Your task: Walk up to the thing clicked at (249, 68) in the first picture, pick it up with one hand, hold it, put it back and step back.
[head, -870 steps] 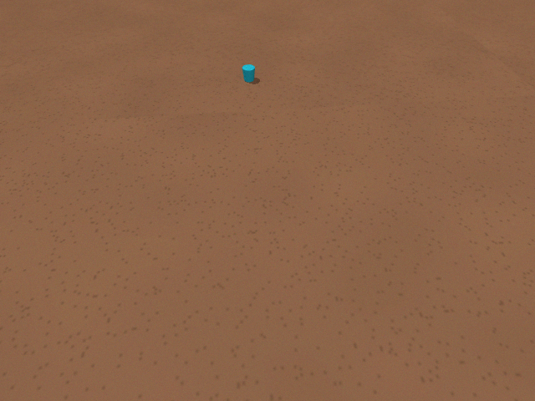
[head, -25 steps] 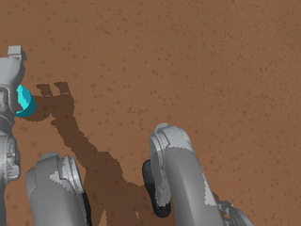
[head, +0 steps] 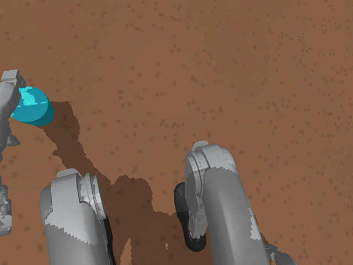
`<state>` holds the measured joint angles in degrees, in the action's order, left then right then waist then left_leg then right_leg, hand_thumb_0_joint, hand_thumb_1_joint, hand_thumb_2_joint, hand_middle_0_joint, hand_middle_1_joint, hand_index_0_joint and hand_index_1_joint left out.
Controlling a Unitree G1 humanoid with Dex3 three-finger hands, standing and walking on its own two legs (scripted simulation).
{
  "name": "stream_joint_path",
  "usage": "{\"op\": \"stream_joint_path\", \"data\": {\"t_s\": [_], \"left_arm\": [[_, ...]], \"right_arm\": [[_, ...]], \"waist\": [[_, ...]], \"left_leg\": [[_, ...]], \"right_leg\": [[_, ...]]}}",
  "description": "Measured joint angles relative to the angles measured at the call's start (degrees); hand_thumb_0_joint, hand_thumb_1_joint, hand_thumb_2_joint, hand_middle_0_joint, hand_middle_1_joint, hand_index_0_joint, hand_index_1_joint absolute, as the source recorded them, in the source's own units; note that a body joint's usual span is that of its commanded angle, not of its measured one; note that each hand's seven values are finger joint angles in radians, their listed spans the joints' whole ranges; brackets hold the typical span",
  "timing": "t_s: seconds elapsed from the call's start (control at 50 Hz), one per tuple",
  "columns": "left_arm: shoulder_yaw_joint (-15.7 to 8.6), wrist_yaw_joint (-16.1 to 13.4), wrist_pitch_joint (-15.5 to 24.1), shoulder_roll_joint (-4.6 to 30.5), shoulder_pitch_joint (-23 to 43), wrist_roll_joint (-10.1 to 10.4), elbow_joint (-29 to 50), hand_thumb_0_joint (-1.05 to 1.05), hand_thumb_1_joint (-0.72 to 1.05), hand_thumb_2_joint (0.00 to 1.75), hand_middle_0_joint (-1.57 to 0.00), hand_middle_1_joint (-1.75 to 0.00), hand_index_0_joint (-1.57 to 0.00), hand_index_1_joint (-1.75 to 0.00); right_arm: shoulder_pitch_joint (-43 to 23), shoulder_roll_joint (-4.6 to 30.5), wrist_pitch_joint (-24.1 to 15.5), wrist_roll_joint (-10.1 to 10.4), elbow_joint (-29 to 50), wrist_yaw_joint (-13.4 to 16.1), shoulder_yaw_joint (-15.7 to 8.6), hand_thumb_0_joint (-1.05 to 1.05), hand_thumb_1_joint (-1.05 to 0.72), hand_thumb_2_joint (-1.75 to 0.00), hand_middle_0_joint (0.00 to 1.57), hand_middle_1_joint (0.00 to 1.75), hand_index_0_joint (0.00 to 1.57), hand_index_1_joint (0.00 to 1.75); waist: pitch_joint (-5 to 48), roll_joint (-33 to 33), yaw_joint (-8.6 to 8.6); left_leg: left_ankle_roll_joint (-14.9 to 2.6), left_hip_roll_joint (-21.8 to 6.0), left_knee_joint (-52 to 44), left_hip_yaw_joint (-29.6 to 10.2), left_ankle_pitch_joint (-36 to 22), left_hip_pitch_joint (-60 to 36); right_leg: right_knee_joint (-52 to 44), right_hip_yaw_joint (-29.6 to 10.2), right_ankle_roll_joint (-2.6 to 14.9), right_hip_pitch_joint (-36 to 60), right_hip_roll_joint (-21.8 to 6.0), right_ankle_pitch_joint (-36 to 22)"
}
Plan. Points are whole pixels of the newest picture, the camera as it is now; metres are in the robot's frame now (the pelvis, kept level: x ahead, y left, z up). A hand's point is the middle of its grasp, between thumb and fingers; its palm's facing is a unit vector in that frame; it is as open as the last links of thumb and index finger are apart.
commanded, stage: rest palm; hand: left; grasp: from above
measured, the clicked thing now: (34, 109) +0.50 +0.27 -0.28
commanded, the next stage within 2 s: close in 0.88 s
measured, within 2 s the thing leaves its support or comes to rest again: neither
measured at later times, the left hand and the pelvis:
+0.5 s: hand (23, 106) +0.49 +0.28 -0.22, palm faces -0.45 -0.08 -0.89, open 14.1 cm; pelvis +0.00 +0.00 -0.02, yaw -3 degrees
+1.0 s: hand (27, 109) +0.49 +0.28 -0.24, palm faces -0.45 -0.09 -0.89, open 13.8 cm; pelvis +0.00 +0.01 -0.02, yaw -4 degrees
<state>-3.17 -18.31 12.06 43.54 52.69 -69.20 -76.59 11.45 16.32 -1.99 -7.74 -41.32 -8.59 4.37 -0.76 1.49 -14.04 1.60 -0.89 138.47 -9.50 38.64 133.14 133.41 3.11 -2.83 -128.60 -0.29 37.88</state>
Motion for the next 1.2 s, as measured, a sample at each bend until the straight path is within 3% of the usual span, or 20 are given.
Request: {"op": "stream_joint_path", "data": {"t_s": [0.06, 0.14, 0.28, 0.38, 0.54, 0.7, 0.9, 1.02, 1.08, 1.2], "left_arm": [[1.56, -2.61, 0.21, -0.89, 1.47, -1.32, -1.94, 0.0, -0.52, 0.98, -0.08, -1.06, -0.1, -1.05], [2.15, -5.56, -0.89, -0.86, 5.52, -3.84, -8.46, 0.0, -0.52, 1.0, -0.09, -1.04, -0.09, -1.03], [0.21, -8.37, -2.86, 1.27, 10.3, -6.08, -16.39, 0.0, -0.52, 1.02, -0.09, -1.02, -0.08, -1.02], [-1.65, -9.32, -3.43, 3.04, 10.35, -6.0, -17.31, 0.0, -0.51, 1.0, -0.08, -1.02, -0.08, -1.02], [-4.19, -9.33, -3.03, 6.11, 8.53, -4.67, -16.0, 0.0, -0.52, 0.99, -0.08, -1.01, -0.07, -1.01], [-4.23, -8.92, -1.4, 7.47, 7.61, -4.12, -14.98, 0.0, -0.52, 1.0, -0.08, -1.0, -0.08, -1.01], [-4.99, -11.53, -0.64, 8.46, 8.14, -5.57, -18.0, 0.0, -0.5, 1.04, -0.09, -1.01, -0.08, -1.02], [-4.02, -12.31, -1.01, 9.21, 9.2, -5.81, -19.76, 0.0, -0.49, 1.05, -0.1, -1.03, -0.09, -1.03], [-4.78, -12.97, -1.05, 9.81, 9.17, -6.07, -20.04, 0.0, -0.45, 1.04, -0.13, -1.04, -0.12, -1.04], [-4.05, -13.34, -1.33, 10.17, 9.28, -5.63, -20.51, 0.0, -0.34, 0.99, -0.18, -1.05, -0.19, -1.03]], "right_arm": [[-1.67, 0.11, -0.5, -0.43, -0.8, 0.25, -0.51, 0.0, -0.91, -0.89, 0.2, 0.3, 0.2, 0.3], [-4.2, 0.41, -1.72, -1.07, -0.54, 0.37, -0.04, 0.0, -0.91, -0.89, 0.2, 0.3, 0.2, 0.3], [-5.38, 0.74, -3.42, -2.2, 1.25, -0.31, 2.24, 0.0, -0.91, -0.89, 0.2, 0.3, 0.2, 0.3], [-3.55, 0.51, -3.76, -2.91, 1.32, -1.07, 3.81, 0.0, -0.9, -0.89, 0.2, 0.3, 0.2, 0.3], [-0.51, 0.21, -4.36, -4.16, 0.47, -2.32, 5.55, 0.0, -0.9, -0.89, 0.2, 0.3, 0.2, 0.3], [0.31, 0.64, -5.49, -4.9, 0.26, -3.51, 6.28, 0.0, -0.9, -0.89, 0.2, 0.3, 0.2, 0.3], [-2.1, 1.6, -6.71, -5.74, 1.24, -4.32, 7.04, 0.0, -0.9, -0.89, 0.2, 0.3, 0.2, 0.3], [-3.46, 2.17, -7.92, -6.23, 1.56, -4.57, 7.33, 0.0, -0.9, -0.9, 0.2, 0.3, 0.2, 0.3], [-3.82, 2.29, -8.29, -6.42, 1.62, -4.74, 7.4, 0.0, -0.9, -0.9, 0.2, 0.3, 0.2, 0.3], [-3.57, 2.33, -8.73, -6.68, 1.33, -5.04, 7.96, 0.0, -0.9, -0.89, 0.2, 0.3, 0.2, 0.3]], "waist": [[0.94, 0.71, 0.23], [1.75, 1.06, -1.12], [0.67, 1.21, -4.44], [-0.69, 1.35, -5.8], [-3.33, 1.53, -6.59], [-4.45, 1.84, -6.71], [-4.52, 2.78, -7.18], [-5.02, 3.52, -7.48], [-5.47, 3.78, -7.66], [-5.84, 4.03, -7.71]], "left_leg": [[-0.25, 0.21, 0.07, 0.27, -0.02, 0.17], [-0.63, 0.28, 0.37, 0.07, -0.04, 0.61], [-1.03, 0.16, 1.61, -0.57, 0.03, 1.49], [-0.92, 0.02, 2.59, -1.09, 0.33, 2.2], [-0.53, -0.24, 4.07, -2.08, 0.99, 2.75], [-0.2, -0.25, 5.14, -3.08, 1.6, 2.76], [-0.02, -0.35, 5.42, -3.96, 2.01, 2.06], [-0.17, -0.33, 5.81, -4.13, 1.85, 2.02], [-0.22, -0.31, 6.09, -4.32, 1.84, 1.98], [-0.33, -0.27, 6.38, -4.55, 1.84, 2.15]], "right_leg": [[0.11, -0.21, -0.05, 0.09, -0.2, 0.26], [0.01, 0.0, -0.12, 0.08, -0.18, 0.26], [0.45, 0.48, -0.39, -0.34, 0.2, 0.0], [1.1, 0.79, -0.57, -1.09, 0.54, -0.06], [2.09, 1.37, -0.95, -1.88, 1.1, -0.1], [2.59, 2.13, -0.73, -1.78, 1.35, 0.1], [2.33, 2.85, -0.85, -0.98, 1.6, 0.07], [2.45, 2.96, -0.91, -0.77, 1.72, -0.16], [2.53, 3.1, -0.99, -0.59, 1.79, -0.23], [2.55, 3.29, -0.98, -0.56, 1.87, -0.29]]}}
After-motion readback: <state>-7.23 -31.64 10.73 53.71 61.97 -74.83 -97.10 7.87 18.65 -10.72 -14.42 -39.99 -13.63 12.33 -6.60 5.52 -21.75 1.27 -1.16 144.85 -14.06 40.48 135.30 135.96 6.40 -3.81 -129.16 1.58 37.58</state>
